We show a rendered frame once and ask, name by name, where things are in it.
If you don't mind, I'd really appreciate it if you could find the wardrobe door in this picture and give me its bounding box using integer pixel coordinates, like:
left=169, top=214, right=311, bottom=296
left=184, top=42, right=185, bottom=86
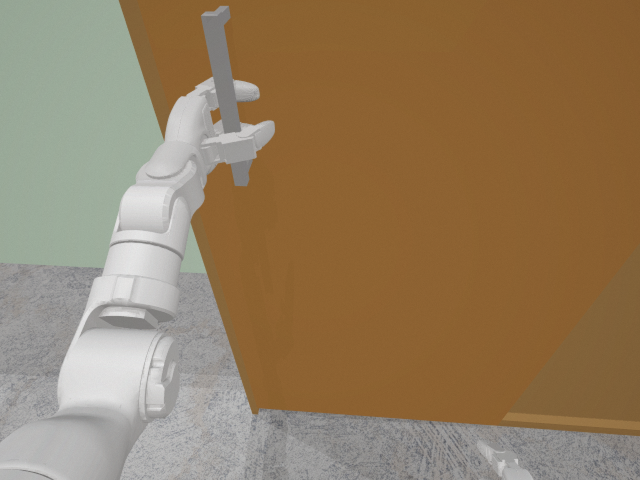
left=509, top=244, right=640, bottom=421
left=137, top=0, right=640, bottom=426

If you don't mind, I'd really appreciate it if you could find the left robot forearm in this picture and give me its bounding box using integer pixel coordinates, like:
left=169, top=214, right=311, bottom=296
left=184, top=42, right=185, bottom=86
left=57, top=141, right=207, bottom=407

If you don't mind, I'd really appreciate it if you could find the robot left hand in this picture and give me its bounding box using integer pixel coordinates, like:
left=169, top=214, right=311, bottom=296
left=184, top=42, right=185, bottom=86
left=164, top=77, right=275, bottom=175

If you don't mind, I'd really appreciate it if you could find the handle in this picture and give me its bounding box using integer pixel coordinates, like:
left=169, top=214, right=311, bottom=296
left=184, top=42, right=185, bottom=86
left=201, top=6, right=253, bottom=186

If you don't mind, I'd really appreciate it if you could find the robot right hand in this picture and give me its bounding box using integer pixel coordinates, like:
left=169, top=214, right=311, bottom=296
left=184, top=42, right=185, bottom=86
left=477, top=438, right=534, bottom=480

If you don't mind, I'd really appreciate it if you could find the left robot upper arm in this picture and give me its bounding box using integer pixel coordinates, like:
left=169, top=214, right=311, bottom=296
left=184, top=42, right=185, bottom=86
left=0, top=328, right=180, bottom=480

